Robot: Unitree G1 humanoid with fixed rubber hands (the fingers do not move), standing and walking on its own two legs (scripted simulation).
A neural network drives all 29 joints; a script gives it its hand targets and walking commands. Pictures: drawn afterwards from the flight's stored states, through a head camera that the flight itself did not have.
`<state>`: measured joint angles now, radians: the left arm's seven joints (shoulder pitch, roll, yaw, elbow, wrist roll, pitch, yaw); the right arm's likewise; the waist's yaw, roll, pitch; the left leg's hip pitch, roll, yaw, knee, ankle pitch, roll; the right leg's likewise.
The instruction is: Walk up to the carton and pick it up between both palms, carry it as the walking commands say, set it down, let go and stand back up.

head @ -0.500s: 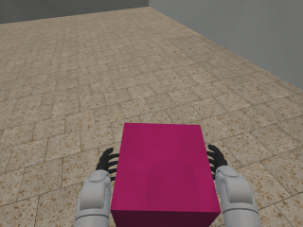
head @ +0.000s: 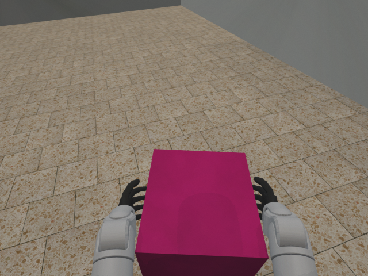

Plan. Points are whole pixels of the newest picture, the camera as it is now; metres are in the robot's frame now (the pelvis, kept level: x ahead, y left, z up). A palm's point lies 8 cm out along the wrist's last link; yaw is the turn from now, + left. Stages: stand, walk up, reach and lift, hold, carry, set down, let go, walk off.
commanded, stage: hold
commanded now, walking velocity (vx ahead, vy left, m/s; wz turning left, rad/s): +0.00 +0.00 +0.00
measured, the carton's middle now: (196, 224) +0.29 +0.00 -0.03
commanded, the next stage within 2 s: carry in 0.88 s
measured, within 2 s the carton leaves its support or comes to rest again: neither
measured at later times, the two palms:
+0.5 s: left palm (121, 225) +0.25 +0.16 +0.05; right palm (269, 218) +0.26 -0.15 +0.04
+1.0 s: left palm (128, 201) +0.30 +0.15 +0.05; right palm (267, 203) +0.29 -0.16 +0.04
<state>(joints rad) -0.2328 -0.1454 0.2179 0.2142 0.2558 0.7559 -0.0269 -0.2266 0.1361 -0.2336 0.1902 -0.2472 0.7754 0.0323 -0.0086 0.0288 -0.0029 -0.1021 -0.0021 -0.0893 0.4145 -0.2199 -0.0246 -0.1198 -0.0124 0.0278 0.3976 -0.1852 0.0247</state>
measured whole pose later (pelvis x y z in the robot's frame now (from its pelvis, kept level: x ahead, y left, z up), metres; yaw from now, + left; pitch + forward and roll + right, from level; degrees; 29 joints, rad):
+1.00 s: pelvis +0.01 +0.00 +0.00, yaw +0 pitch -3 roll -1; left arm -0.25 -0.15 0.20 0.10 0.23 0.79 -0.01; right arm -0.21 0.14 -0.23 0.08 -0.20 0.78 0.02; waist -0.01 0.03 0.01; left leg -0.17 0.00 -0.08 0.50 -0.27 -0.02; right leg -0.18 -0.01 0.03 0.46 -0.23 0.02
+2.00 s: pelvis +0.03 +0.14 -0.03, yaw -33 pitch +4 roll +2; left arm -0.01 -0.13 0.10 -0.52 0.04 1.21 0.14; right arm -0.06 0.13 -0.08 -0.43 -0.02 1.18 -0.12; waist 0.01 -0.01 -0.10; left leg -0.38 0.05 0.34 0.65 -0.33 0.08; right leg -0.52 -0.01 0.07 0.91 -0.39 0.05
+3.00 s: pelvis +0.07 +0.31 -0.03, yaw -56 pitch +3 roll +0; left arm 0.04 -0.13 0.06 -0.51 0.04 1.20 0.13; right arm 0.01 0.13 -0.09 -0.50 -0.02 1.22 -0.13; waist 0.01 -0.01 -0.10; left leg -0.42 0.03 0.02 0.66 -0.30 0.01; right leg -0.46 -0.02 0.11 0.68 -0.29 0.06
